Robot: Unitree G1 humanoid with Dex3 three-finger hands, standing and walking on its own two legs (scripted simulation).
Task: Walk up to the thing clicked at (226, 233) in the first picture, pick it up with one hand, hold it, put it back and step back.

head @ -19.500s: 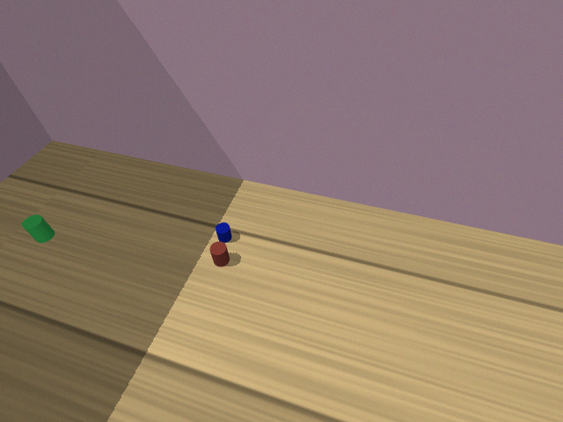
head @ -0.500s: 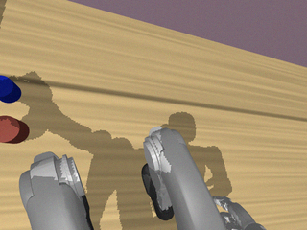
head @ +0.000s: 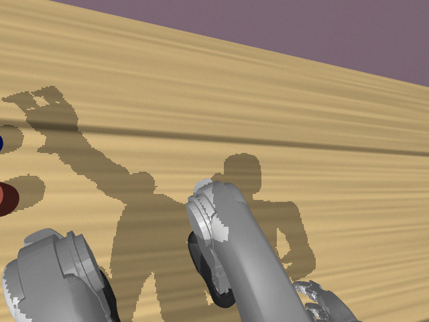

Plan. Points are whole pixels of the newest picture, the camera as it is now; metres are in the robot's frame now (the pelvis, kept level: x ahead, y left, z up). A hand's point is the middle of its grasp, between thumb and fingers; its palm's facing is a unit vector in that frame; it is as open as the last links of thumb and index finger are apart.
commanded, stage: approach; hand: left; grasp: from above
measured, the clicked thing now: out of the picture +0.51 +0.33 -0.29
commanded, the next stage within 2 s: close in in 0.14 s
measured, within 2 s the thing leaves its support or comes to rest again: neither
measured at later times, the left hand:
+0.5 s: hand out of the picture +0.48 +0.34 -0.20, palm faces -0.46 -0.12 -0.88, open 13.2 cm
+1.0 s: hand out of the picture +0.49 +0.33 -0.24, palm faces -0.42 -0.12 -0.90, open 13.4 cm
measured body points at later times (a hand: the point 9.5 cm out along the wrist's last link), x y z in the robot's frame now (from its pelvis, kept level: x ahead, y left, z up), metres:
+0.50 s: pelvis +0.00 +0.00 +0.00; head +0.26 +0.12 +0.34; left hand +0.50 +0.35 -0.15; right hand +0.06 -0.27 -0.08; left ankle +0.08 +0.14 -0.29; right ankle +0.10 -0.12 -0.29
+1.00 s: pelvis +0.00 +0.00 -0.01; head +0.28 +0.12 +0.31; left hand +0.51 +0.33 -0.19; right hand +0.04 -0.25 -0.08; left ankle +0.08 +0.14 -0.29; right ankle +0.10 -0.12 -0.29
